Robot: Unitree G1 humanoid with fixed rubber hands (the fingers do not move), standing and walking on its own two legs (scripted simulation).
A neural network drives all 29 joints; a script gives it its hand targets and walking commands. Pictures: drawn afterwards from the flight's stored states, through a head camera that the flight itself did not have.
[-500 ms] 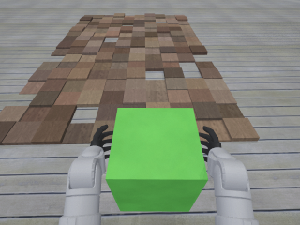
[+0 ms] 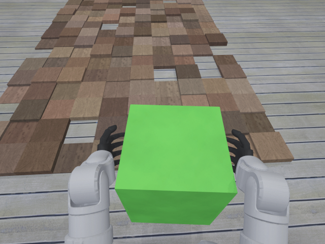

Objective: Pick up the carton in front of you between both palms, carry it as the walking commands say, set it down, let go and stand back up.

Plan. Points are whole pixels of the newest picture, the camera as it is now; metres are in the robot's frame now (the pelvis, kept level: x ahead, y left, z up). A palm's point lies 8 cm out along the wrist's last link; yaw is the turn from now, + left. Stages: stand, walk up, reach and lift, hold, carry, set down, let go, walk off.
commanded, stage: carry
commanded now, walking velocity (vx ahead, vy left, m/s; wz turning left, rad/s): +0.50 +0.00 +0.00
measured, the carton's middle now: (172, 168) +0.29 -0.01 +0.02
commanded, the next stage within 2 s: none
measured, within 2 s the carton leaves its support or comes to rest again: neither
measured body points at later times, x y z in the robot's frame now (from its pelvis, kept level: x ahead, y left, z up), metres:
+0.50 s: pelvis +0.32 -0.04 +0.00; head +0.37 -0.04 +0.44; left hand +0.68 +0.15 +0.15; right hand +0.70 -0.15 +0.14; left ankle +0.38 +0.12 -0.68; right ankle +0.29 -0.09 -0.75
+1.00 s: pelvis +0.66 +0.01 -0.01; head +0.77 +0.02 +0.43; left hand +1.08 +0.14 +0.11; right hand +1.05 -0.16 +0.11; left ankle +0.55 +0.08 -0.75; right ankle +0.79 -0.10 -0.67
